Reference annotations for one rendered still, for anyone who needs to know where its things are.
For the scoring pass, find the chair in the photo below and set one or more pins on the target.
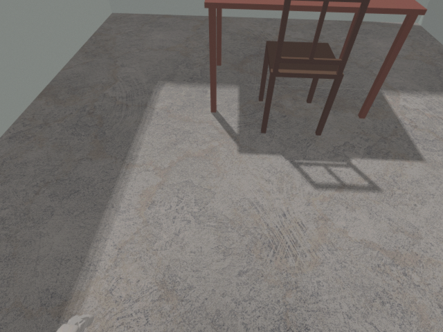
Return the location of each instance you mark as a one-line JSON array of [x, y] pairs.
[[307, 60]]

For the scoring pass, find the left robot hand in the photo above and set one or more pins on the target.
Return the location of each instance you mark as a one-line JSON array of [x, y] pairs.
[[77, 323]]

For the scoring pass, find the table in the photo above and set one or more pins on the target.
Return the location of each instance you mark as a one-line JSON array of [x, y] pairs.
[[410, 8]]

